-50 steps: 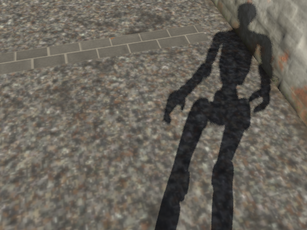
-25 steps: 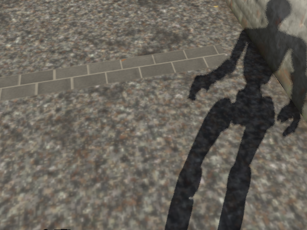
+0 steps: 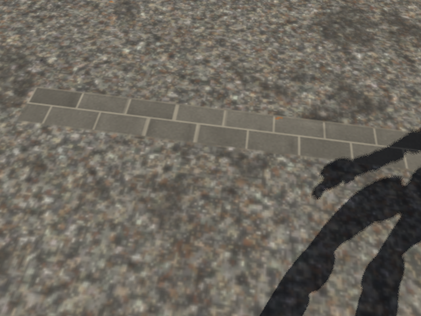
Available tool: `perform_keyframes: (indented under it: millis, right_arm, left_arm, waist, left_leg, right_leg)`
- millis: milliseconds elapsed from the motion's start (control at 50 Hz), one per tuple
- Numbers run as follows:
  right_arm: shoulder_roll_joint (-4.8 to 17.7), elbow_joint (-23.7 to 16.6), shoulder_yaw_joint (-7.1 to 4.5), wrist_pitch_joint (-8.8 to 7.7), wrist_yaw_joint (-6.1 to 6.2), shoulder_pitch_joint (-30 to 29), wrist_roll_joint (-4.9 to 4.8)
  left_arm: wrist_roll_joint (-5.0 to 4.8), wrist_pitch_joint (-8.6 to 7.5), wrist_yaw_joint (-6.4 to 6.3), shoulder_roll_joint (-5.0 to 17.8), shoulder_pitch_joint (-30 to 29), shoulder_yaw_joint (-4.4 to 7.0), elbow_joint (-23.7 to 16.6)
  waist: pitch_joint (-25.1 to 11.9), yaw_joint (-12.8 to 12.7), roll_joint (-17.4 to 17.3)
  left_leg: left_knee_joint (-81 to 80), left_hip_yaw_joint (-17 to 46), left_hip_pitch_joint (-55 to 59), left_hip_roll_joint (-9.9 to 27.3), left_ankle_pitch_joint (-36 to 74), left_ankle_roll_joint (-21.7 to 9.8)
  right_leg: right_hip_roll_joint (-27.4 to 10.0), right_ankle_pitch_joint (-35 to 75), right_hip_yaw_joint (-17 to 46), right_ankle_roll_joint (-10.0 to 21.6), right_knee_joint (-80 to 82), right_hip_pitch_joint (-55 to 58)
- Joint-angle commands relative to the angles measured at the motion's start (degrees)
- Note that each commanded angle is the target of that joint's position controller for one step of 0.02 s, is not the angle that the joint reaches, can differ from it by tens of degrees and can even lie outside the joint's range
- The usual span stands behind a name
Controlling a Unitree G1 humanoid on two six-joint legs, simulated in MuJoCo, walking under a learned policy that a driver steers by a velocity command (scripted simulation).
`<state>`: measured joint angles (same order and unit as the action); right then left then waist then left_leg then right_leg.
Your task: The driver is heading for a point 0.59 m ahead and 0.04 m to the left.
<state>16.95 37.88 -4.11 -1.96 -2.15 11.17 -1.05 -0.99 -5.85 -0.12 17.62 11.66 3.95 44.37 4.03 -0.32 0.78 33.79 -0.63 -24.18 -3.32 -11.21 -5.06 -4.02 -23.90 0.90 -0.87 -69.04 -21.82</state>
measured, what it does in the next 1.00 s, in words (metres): walks ahead, turning left: right foot, then left foot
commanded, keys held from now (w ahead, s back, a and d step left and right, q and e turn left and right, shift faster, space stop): w+q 0.34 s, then w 0.30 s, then no key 0.36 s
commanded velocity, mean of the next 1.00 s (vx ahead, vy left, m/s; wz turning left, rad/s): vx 0.41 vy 0.00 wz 0.33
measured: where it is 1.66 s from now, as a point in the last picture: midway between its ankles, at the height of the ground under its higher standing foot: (191, 279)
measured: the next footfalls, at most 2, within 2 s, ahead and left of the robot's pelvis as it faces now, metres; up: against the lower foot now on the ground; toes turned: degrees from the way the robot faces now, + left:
right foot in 0.40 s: +0.41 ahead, -0.10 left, +0.00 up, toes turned +17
left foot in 0.84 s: +0.57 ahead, +0.21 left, +0.00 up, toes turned +17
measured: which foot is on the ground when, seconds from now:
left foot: down 0.00-0.40, up 0.42-0.82, down 0.84-1.00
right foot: up 0.00-0.38, down 0.40-0.86, up 0.88-1.00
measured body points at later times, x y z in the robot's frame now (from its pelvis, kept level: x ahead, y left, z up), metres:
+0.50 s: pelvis +0.29 -0.03 +0.00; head +0.31 -0.02 +0.45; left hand +0.39 +0.27 -0.08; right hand +0.42 -0.28 -0.11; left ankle +0.12 +0.06 -0.64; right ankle +0.37 -0.11 -0.73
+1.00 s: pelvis +0.47 +0.07 +0.01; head +0.50 +0.10 +0.45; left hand +0.45 +0.36 -0.13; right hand +0.73 -0.09 -0.08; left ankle +0.53 +0.19 -0.73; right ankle +0.45 -0.09 -0.67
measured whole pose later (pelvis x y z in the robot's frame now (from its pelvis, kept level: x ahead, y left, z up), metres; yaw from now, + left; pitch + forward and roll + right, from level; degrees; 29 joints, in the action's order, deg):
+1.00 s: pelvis +0.47 +0.07 +0.01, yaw +17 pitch +2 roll -1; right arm 12.9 39.1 -1.1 -2.0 -1.2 5.1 1.1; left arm -0.3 -0.8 -0.7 17.2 14.0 2.0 48.5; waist 2.3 -1.8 1.8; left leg 27.7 -0.3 -23.4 -1.6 -6.0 -2.5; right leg -2.1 -31.4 1.9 -4.0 -55.9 -21.3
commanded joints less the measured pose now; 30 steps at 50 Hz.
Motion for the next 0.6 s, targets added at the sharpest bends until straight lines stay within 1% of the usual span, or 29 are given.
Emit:
perform_keyframes:
  millis: [20,40,80,120,180,240,280,320,340,360,380,400,420,440,460,480,500,520,540,560,600]
  right_arm:
    - [6.9,-4.1,-1.78,-1.34,0.71,2.2,0.75]
    - [7.0,-4.3,-1.85,-1.50,0.96,1.8,0.83]
    - [7.8,-3.6,-2.03,-1.81,1.67,3.1,0.53]
    - [8.5,-2.6,-2.26,-1.75,2.48,5.2,0.24]
    - [8.6,-1.4,-2.28,-1.32,3.12,7.3,-0.08]
    - [9.0,-0.1,-2.45,-0.97,3.33,9.8,-0.37]
    - [8.6,0.6,-2.39,-0.58,3.45,11.1,-0.55]
    - [8.5,0.8,-2.46,-0.15,3.68,10.9,-0.53]
    - [8.6,0.7,-2.58,0.05,3.74,10.4,-0.48]
    - [8.0,0.6,-2.42,0.22,3.72,9.4,-0.35]
    - [6.2,0.3,-1.80,0.13,3.55,9.0,-0.13]
    - [3.4,-0.7,-0.65,-0.10,3.30,8.8,0.72]
    - [0.3,-1.1,0.32,-0.57,3.38,17.3,-0.78]
    - [4.6,0.1,-0.06,-0.91,3.50,18.1,-1.23]
    - [7.8,-0.2,-0.91,-0.93,3.37,11.7,-1.11]
    - [7.7,-1.3,-0.84,-0.99,3.40,7.1,-0.42]
    - [7.0,-2.4,-0.87,-1.34,3.22,3.8,0.38]
    - [6.2,-2.7,-0.90,-1.48,2.88,3.4,0.54]
    - [5.1,-2.5,-0.68,-1.49,2.59,4.1,0.30]
    - [4.0,-2.4,-0.39,-1.43,2.40,4.6,0.26]
    - [2.3,-3.3,0.37,-1.41,2.23,2.2,0.66]
  left_arm:
    - [1.34,-1.49,-0.34,7.1,-1.4,1.64,-5.7]
    - [1.55,-0.94,-0.28,6.6,-1.1,1.60,-5.7]
    - [1.93,-0.05,-0.31,5.1,-2.0,1.23,-5.8]
    - [2.00,0.23,-0.37,3.9,-6.1,0.73,-6.9]
    - [1.53,-0.09,0.21,2.5,-12.1,-0.01,-8.2]
    - [0.85,-0.73,1.12,2.6,-16.8,-0.19,-9.6]
    - [0.69,-1.23,1.69,3.6,-18.1,0.10,-10.2]
    - [0.57,-1.71,2.04,4.6,-17.1,0.62,-10.2]
    - [0.47,-1.93,2.02,5.2,-15.5,0.97,-9.9]
    - [0.50,-2.17,1.90,5.7,-11.6,1.41,-8.9]
    - [1.11,-2.47,1.63,7.0,-6.0,2.20,-7.5]
    - [2.12,-2.58,1.27,9.6,2.5,2.89,-6.7]
    - [2.71,-1.91,1.48,13.8,9.1,4.12,-4.1]
    - [0.66,-1.69,1.97,9.2,9.4,3.14,-3.9]
    - [0.27,-1.33,1.76,5.8,6.7,2.16,-4.3]
    - [0.95,-0.82,1.60,4.9,3.9,1.63,-4.8]
    - [1.27,-0.54,1.54,4.0,2.2,1.25,-4.4]
    - [1.72,-0.60,1.39,3.2,1.5,0.74,-4.2]
    - [1.70,-0.68,1.38,2.8,1.4,0.57,-3.9]
    - [1.32,-0.78,1.36,2.9,1.7,0.54,-3.3]
    - [0.67,-0.90,1.20,4.9,2.7,0.97,-2.3]
  waist:
    - [-8.5,0.1,-4.3]
    - [-8.5,-0.4,-4.4]
    - [-7.6,-0.5,-3.2]
    - [-6.0,0.7,-3.1]
    - [-4.7,2.9,-5.0]
    - [-3.3,4.8,-5.7]
    - [-3.2,5.1,-5.9]
    - [-3.4,4.3,-7.0]
    - [-3.6,3.3,-8.1]
    - [-4.8,1.2,-8.8]
    - [-8.5,-1.3,-8.3]
    - [-16.3,-5.0,-3.8]
    - [-23.5,-2.4,14.8]
    - [-20.8,-3.1,14.0]
    - [-12.7,-4.5,7.7]
    - [-8.6,-3.9,3.3]
    - [-4.9,-2.9,2.1]
    - [-4.4,-1.5,2.9]
    - [-4.5,-0.6,4.3]
    - [-4.8,-0.1,5.0]
    - [-4.2,-0.3,4.7]
  left_leg:
    - [-18.8,23.9,18.7,14.3,7.5,-11.1]
    - [-19.6,22.9,16.9,13.8,10.5,-11.5]
    - [-20.4,19.7,14.3,12.6,15.2,-11.7]
    - [-20.6,17.7,13.7,11.4,16.1,-10.8]
    - [-19.9,16.1,12.7,9.2,11.4,-8.4]
    - [-18.7,18.3,13.1,9.7,8.0,-7.6]
    - [-16.0,21.1,15.7,10.6,7.2,-7.3]
    - [-13.1,24.1,18.0,11.4,7.7,-6.6]
    - [-11.5,25.3,18.5,11.6,9.2,-6.1]
    - [-9.0,24.9,18.7,11.1,12.4,-5.4]
    - [-2.8,22.7,17.6,8.4,17.3,-3.8]
    - [11.6,18.8,11.1,5.5,11.8,-1.7]
    - [30.6,11.9,-9.5,-3.3,-14.0,3.0]
    - [39.0,13.1,-17.9,-0.6,-21.6,3.7]
    - [41.6,13.0,-20.5,1.5,-16.7,4.0]
    - [40.8,10.6,-19.4,3.4,-12.8,4.1]
    - [37.6,9.7,-18.8,4.8,-10.3,4.1]
    - [34.8,9.2,-16.3,6.6,-8.5,3.9]
    - [32.3,8.2,-14.3,7.2,-8.0,4.0]
    - [29.9,7.1,-13.5,7.7,-8.1,4.2]
    - [23.7,5.2,-13.9,8.6,-6.7,4.9]
  right_leg:
    - [-3.4,6.4,3.9,0.6,2.1,-16.5]
    - [-3.2,7.5,3.6,0.0,4.0,-15.3]
    - [-2.3,10.4,2.7,-1.5,8.6,-14.9]
    - [-1.2,16.3,2.5,-2.8,16.0,-16.5]
    - [1.2,25.7,2.6,-3.3,28.6,-13.9]
    - [3.1,28.7,2.6,-2.8,36.0,-11.0]
    - [3.9,27.5,3.5,-1.9,39.1,-10.1]
    - [4.4,23.6,3.9,-0.8,41.2,-7.8]
    - [4.6,20.9,3.7,0.0,41.7,-5.5]
    - [4.9,20.8,2.3,1.2,43.4,-1.0]
    - [3.9,22.2,2.1,3.1,44.7,8.2]
    - [-4.5,21.2,9.9,7.0,42.6,22.9]
    - [-16.3,9.9,35.6,16.8,46.6,42.1]
    - [-18.8,-2.4,45.2,17.6,51.1,41.9]
    - [-16.5,-3.3,37.6,15.4,52.2,35.0]
    - [-14.1,1.8,30.4,13.9,52.7,28.1]
    - [-12.1,8.4,25.6,13.7,54.0,22.1]
    - [-10.2,13.0,21.8,13.1,55.1,18.6]
    - [-9.0,16.0,19.5,13.0,56.1,16.8]
    - [-8.6,18.5,17.7,13.5,56.9,16.0]
    - [-8.9,22.8,14.7,14.5,58.7,14.6]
